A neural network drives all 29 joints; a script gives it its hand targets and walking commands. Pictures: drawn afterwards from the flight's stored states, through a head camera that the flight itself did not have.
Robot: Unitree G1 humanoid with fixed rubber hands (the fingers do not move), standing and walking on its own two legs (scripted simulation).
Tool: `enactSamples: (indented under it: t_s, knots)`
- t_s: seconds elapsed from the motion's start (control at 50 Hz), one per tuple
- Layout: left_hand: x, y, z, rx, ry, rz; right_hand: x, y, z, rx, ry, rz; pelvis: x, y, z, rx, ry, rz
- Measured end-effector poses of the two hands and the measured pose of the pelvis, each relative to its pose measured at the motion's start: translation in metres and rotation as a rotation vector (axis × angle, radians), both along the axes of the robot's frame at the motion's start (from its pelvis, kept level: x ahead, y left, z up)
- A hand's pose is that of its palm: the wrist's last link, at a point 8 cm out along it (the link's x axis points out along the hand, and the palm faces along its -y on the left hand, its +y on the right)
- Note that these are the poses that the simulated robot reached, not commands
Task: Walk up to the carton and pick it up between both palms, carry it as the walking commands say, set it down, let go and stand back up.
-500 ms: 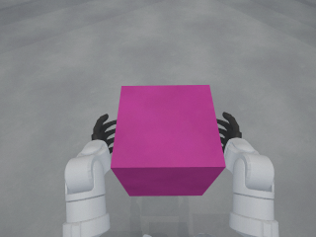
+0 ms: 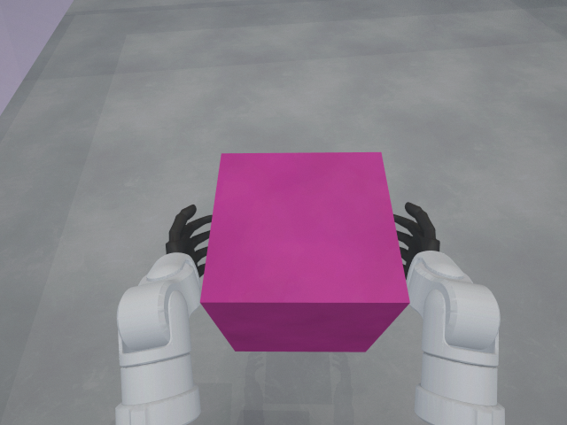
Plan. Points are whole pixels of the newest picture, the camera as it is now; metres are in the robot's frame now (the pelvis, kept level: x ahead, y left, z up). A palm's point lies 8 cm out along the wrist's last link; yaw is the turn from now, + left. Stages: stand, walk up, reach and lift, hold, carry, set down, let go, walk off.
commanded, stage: carry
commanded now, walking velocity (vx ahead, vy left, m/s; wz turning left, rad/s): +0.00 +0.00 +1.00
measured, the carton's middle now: (300, 262) +0.35 -0.01 +0.03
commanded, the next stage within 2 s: none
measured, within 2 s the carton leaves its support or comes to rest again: neither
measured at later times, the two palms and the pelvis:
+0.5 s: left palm (35, 328) +0.24 +0.28 +0.11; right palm (289, 231) +0.36 +0.00 +0.10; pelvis +0.01 +0.01 +0.02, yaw +28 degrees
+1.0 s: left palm out of the picture +0.10 +0.41 +0.10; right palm (137, 282) +0.30 +0.19 +0.09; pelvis -0.03 +0.08 +0.02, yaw +42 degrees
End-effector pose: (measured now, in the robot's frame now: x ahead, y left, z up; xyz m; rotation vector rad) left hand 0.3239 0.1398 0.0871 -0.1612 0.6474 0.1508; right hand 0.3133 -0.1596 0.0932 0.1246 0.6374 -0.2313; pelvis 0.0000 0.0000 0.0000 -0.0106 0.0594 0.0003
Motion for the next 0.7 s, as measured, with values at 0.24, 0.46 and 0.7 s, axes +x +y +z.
enactSamples:
  t_s: [0.24, 0.46, 0.7]
  knots:
    - [-0.033, 0.086, -0.003, 0.015, 0.043, 0.212, 0.029, 0.090, -0.011, 0.025, 0.043, 0.202, 0.000, 0.019, 0.014, -0.045, -0.005, 0.195]
    - [-0.075, 0.124, 0.018, 0.003, 0.012, 0.422, 0.042, 0.143, 0.006, 0.038, 0.018, 0.399, 0.010, 0.012, 0.019, 0.032, -0.024, 0.442]
    - [-0.161, 0.234, 0.006, -0.020, -0.006, 0.664, 0.022, 0.288, 0.004, 0.006, 0.004, 0.646, -0.005, 0.068, 0.006, 0.005, -0.002, 0.673]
